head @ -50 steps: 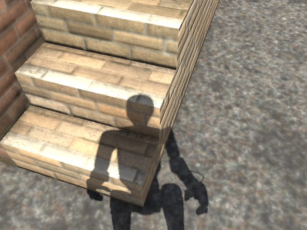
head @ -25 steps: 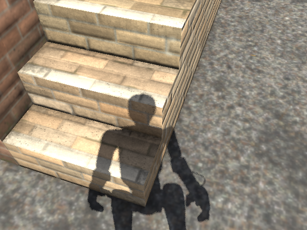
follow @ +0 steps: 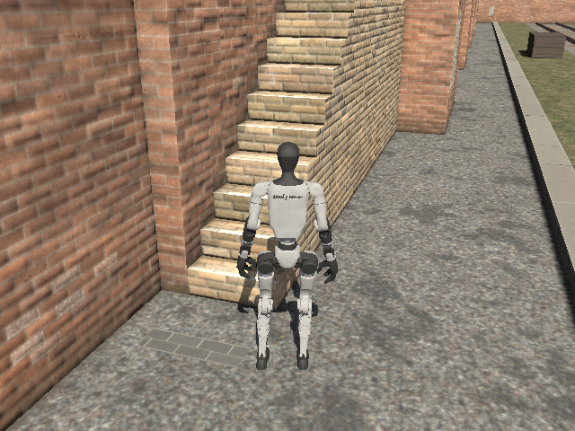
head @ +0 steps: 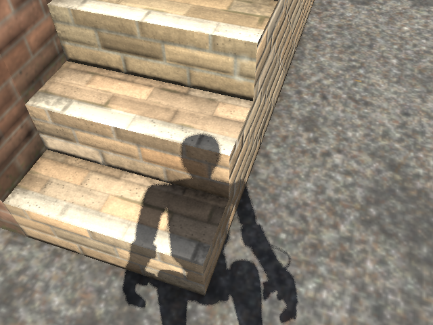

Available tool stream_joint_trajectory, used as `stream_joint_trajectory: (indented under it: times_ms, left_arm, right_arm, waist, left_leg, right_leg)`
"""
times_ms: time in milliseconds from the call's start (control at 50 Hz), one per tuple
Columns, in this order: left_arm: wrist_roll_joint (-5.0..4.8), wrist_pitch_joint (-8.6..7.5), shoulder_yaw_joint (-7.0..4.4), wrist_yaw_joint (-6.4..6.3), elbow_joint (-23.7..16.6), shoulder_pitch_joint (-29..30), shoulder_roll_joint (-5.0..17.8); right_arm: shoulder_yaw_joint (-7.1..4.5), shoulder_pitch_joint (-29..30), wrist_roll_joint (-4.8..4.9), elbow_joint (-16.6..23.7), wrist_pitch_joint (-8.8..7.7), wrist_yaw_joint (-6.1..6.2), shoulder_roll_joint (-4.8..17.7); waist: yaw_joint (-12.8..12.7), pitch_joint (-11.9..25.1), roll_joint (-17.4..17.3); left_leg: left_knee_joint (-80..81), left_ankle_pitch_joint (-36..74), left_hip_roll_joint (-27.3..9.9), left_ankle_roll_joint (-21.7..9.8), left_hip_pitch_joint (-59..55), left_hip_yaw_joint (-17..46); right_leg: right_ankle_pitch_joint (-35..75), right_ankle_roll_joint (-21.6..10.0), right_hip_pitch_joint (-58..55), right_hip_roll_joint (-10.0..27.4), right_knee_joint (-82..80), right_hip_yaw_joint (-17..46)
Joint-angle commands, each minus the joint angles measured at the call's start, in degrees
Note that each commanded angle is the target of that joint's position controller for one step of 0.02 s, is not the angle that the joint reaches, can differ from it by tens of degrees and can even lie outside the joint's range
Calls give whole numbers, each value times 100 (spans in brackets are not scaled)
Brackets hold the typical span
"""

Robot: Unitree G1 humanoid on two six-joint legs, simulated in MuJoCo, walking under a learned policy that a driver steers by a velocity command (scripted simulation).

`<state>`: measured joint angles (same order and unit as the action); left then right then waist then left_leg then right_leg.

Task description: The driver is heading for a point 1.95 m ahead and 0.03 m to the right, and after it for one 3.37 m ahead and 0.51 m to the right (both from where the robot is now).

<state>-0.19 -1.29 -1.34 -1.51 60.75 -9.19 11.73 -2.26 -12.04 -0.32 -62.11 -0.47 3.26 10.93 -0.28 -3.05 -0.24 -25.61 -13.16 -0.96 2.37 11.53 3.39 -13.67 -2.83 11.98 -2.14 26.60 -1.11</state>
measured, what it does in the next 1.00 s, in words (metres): stands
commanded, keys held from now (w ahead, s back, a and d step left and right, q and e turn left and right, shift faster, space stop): w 1.00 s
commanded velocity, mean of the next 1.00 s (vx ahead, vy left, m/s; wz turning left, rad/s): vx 0.00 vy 0.00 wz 0.00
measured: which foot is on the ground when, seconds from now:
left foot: down 0.00-1.00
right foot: down 0.00-1.00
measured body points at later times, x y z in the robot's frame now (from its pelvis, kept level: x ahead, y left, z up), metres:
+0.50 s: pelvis +0.01 +0.00 +0.00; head +0.02 +0.00 +0.45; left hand +0.06 +0.25 -0.15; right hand +0.03 -0.24 -0.16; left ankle +0.01 +0.15 -0.74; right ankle +0.01 -0.09 -0.74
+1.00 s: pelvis +0.01 +0.00 +0.00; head +0.02 +0.00 +0.45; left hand +0.04 +0.25 -0.15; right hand +0.02 -0.24 -0.16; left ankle +0.01 +0.15 -0.74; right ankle +0.01 -0.09 -0.74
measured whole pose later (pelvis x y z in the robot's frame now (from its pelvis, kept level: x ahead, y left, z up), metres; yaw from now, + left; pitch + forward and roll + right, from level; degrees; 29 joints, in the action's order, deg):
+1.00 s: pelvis +0.01 +0.00 +0.00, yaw +0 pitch -1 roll +0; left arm -0.3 -1.2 -0.8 -1.4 61.3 -12.7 11.1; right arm -1.5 -15.0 -0.1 -63.0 -0.3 3.2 10.3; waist -0.3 -2.5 -0.3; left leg -26.5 -14.4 -0.8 2.1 11.4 3.3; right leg -14.8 -2.5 11.6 -1.9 27.2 -1.2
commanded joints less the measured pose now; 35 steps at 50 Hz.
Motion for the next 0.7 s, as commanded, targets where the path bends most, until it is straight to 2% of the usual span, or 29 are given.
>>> stream_joint_trajectory:
  times_ms: [20,700]
  left_arm:
    - [-1,-44,-93,-14,-175,-97,598]
    - [-5,-30,-52,-1,-118,-440,545]
  right_arm:
    - [-76,-239,1,120,-34,16,529]
    - [-13,-538,11,29,-19,4,487]
  waist:
    - [-2,186,22]
    - [-4,91,5]
  left_leg:
    - [279,627,-43,-169,32,-10]
    - [249,585,-30,-191,102,-27]
  right_leg:
    - [447,-179,-19,449,-610,477]
    - [524,-127,-20,413,-535,400]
